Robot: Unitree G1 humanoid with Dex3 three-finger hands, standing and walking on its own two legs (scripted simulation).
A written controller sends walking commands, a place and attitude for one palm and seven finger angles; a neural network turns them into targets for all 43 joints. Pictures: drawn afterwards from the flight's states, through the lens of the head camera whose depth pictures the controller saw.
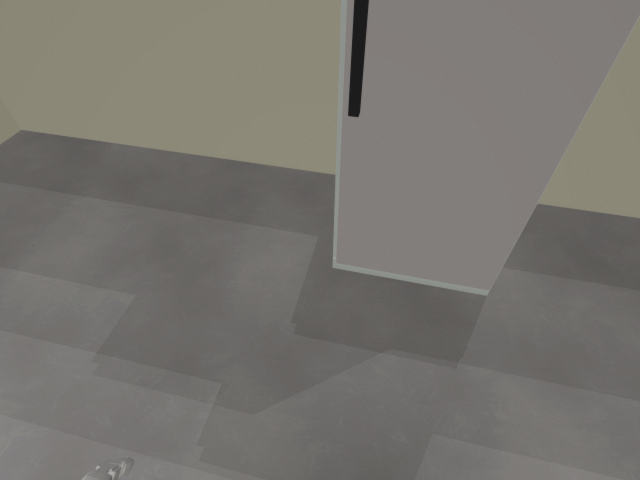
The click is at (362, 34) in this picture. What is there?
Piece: fridge door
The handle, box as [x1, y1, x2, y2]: [348, 0, 368, 116]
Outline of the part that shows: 368,0 354,0 348,115 358,116 359,113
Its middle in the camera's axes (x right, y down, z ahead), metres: +0.09 -0.46 +0.83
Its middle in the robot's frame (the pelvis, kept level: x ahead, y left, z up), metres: +0.95 -0.04 +0.19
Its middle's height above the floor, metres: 0.96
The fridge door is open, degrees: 0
